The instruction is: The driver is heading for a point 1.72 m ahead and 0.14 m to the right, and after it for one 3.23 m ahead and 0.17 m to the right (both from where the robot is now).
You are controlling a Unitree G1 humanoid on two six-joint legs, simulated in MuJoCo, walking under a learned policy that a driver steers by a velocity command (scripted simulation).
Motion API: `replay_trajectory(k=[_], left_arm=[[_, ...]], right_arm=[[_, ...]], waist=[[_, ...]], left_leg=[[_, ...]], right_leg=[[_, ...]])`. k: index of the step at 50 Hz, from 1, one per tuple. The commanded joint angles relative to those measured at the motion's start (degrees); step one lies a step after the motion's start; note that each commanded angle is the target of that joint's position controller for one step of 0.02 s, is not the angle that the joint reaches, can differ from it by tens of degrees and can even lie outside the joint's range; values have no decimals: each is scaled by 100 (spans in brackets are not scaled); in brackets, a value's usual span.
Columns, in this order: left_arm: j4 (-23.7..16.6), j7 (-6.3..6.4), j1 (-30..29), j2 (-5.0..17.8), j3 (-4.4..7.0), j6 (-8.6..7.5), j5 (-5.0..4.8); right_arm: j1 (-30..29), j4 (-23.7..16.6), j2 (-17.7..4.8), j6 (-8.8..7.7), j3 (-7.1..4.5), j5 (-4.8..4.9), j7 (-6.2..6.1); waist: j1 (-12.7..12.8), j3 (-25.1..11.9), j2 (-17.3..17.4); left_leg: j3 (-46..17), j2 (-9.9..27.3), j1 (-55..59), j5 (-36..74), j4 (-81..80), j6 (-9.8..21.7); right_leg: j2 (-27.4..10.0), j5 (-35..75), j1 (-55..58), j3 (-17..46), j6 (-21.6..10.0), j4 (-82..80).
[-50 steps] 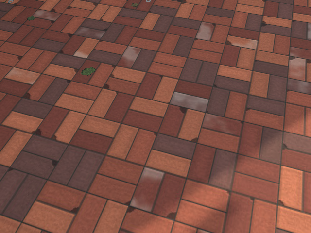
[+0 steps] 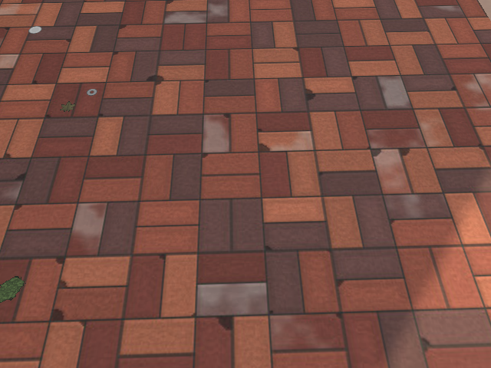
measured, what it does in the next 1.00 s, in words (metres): walks ahead, turning right: right foot, then left foot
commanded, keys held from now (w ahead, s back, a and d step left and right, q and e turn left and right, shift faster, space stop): e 0.38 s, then no key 0.62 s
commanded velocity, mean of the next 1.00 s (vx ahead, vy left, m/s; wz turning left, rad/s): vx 0.11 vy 0.00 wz -0.35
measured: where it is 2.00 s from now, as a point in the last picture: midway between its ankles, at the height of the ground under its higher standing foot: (273, 365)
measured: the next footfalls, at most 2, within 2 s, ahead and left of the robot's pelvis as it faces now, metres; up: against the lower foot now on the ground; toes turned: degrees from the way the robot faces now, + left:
right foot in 0.04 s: +0.18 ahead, -0.07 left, +0.00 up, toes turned -7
left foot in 0.68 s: +0.29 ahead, +0.08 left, +0.00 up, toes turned -20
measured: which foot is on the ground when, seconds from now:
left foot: down 0.00-0.06, up 0.08-0.66, down 0.68-1.00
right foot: up 0.00-0.02, down 0.04-0.68, up 0.70-0.96, down 0.98-1.00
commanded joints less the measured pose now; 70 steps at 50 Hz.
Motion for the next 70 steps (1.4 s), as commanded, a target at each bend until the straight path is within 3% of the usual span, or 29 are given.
replay_trajectory(k=[1,2,3,4,5,6,7,9,13,19,28,32,33,34,35,36,38,41,45,47,50,52,57,60,62,63,65,68,70], left_arm=[[-82,86,828,526,196,-120,35],[183,171,1660,669,292,-207,98],[283,261,2127,1260,455,-254,139],[50,282,1838,1937,613,-179,-15],[36,331,2013,1760,597,-101,-189],[56,383,1662,1481,522,-95,-223],[52,398,1358,1131,432,-97,-249],[-27,439,1000,839,326,-100,-286],[-24,388,1255,1154,390,-188,-203],[-79,465,1688,1214,403,-44,-205],[-51,510,1852,1111,298,42,-76],[-45,539,1486,1112,232,97,-139],[-70,558,1319,1063,193,90,-210],[-119,555,1483,785,98,42,-219],[-40,565,2013,592,63,49,-232],[82,599,1869,932,140,153,-169],[136,557,1487,936,173,236,-176],[341,465,1532,741,99,302,-183],[547,516,1308,641,20,311,-234],[708,548,1388,606,-15,274,-226],[821,565,1130,1080,31,152,-118],[957,522,1006,771,-51,91,-174],[1284,584,1123,769,-100,5,-180],[1410,575,1360,994,-15,58,-166],[1466,559,1669,1183,75,92,-157],[1488,558,1703,1239,123,80,-145],[1464,533,1682,1124,140,2,-102],[1442,496,1517,1110,183,-135,-141],[1372,467,1220,1048,195,-157,-191]], right_arm=[[37,-223,-1154,109,-260,6,-69],[-29,-279,-1175,148,-265,64,-52],[81,-494,-849,127,-191,76,-30],[275,-898,-566,123,-156,188,21],[-322,-930,-880,123,-194,90,11],[-580,-1024,-707,84,-139,162,9],[-563,-937,-699,78,-135,119,-12],[-433,-932,-731,272,-161,-91,5],[-463,-1063,-605,515,-140,-64,29],[-1334,-1425,-806,637,-158,-30,-13],[-1575,-1509,-790,612,-82,92,-55],[-1207,-1399,-724,571,-47,144,-109],[-969,-1320,-699,522,-35,96,-128],[-928,-1337,-960,459,-60,4,-179],[-1237,-1486,-1318,455,-71,35,-161],[-983,-1372,-1109,477,-17,90,-112],[-1222,-1326,-856,431,90,67,-56],[-1452,-1233,-890,442,114,27,-84],[-1178,-986,-986,473,83,39,-43],[-1257,-902,-1038,501,55,61,-34],[-1032,-828,-912,482,48,98,21],[-1165,-638,-832,530,64,88,7],[-1036,-305,-815,521,53,72,22],[-1029,-196,-848,564,21,31,57],[-1319,-317,-716,569,40,-23,118],[-1388,-371,-586,533,72,-62,141],[-1438,-449,-699,423,35,-54,167],[-1247,-474,-702,263,8,-1,238],[-447,-181,-565,214,-8,33,211]], waist=[[590,-467,637],[978,-964,393],[996,-1534,-291],[663,-2191,-1308],[868,-2049,-47],[722,-1368,-76],[486,-796,228],[163,-613,137],[96,-907,39],[408,-805,-264],[565,-581,-390],[327,-474,-382],[148,-488,-275],[279,-697,338],[623,-737,1205],[305,-953,1219],[364,-572,727],[505,-483,1003],[305,-622,1004],[422,-619,922],[116,-452,213],[233,-154,-100],[201,-158,-143],[293,-19,-342],[496,466,-702],[523,642,-926],[510,626,-774],[321,452,-709],[-105,332,-490]], left_leg=[[-312,1511,37,6679,1798,621],[-225,1378,-505,5809,3205,422],[-285,1046,-1983,2475,4929,187],[-914,-261,-4031,-1417,6962,-179],[-1881,108,-4351,-864,6921,-164],[-1912,297,-4450,-365,6662,-129],[-1934,470,-4267,-119,6082,-124],[-1984,541,-3741,56,5483,-195],[-1919,385,-3633,404,4875,-303],[-2097,332,-4228,819,4205,-341],[-2067,42,-3498,285,2956,-37],[-1963,-114,-2217,543,1248,141],[-2091,29,-1472,1511,306,201],[-2865,847,-774,2605,45,357],[-3893,1949,-490,5131,295,983],[-4164,2261,-960,5383,365,1671],[-3582,1712,-1399,4472,165,1518],[-2848,1049,-1475,3991,158,1031],[-2906,974,-1162,3659,328,1010],[-2896,874,-1334,3170,423,832],[-2681,447,-1943,1581,239,379],[-2485,301,-1466,1289,268,296],[-2478,368,-1355,1645,316,302],[-2146,-68,-1787,-409,772,347],[-1821,-328,-2701,-696,1569,352],[-1616,-278,-2964,-294,2100,334],[-1777,15,-3393,-251,2680,372],[-1690,88,-2931,-158,2077,451],[-1323,-210,-1299,535,1033,480]], right_leg=[[654,-622,992,-308,-359,-338],[746,-12,2148,-128,-520,-965],[-512,1070,3636,1341,-794,-867],[-2124,3284,4931,4383,-1960,-1270],[-1927,4176,4670,3666,-1844,-1342],[-1761,4543,4025,2906,-1693,-1347],[-1364,4392,3270,2413,-1334,-1526],[-861,4111,2475,1939,-1003,-1743],[-604,4567,2277,1795,-830,-1695],[-555,3381,2615,2369,-526,-1693],[-754,3808,2941,2657,-627,-1354],[-587,3326,2583,2776,-352,-1077],[-418,2616,2220,2763,-91,-957],[-75,1410,1818,2494,214,-591],[710,-1478,1304,1816,432,-128],[817,-2724,1531,1428,467,476],[719,-2515,1513,1462,620,1131],[606,-2033,1754,1263,840,632],[491,-1555,2030,951,874,-577],[435,-572,2491,856,795,-1630],[-248,425,2782,1592,560,-1591],[-219,-241,2024,1638,482,-1844],[-205,-184,2067,1639,460,-2033],[-144,-2758,1873,1870,153,-2248],[-661,-4095,1843,2699,-252,-2798],[-1069,-4168,1881,3142,-472,-3050],[-1354,-3481,2156,3346,-665,-3196],[-1092,-2602,2212,2696,-542,-2920],[-696,-2356,1316,2107,-330,-2396]])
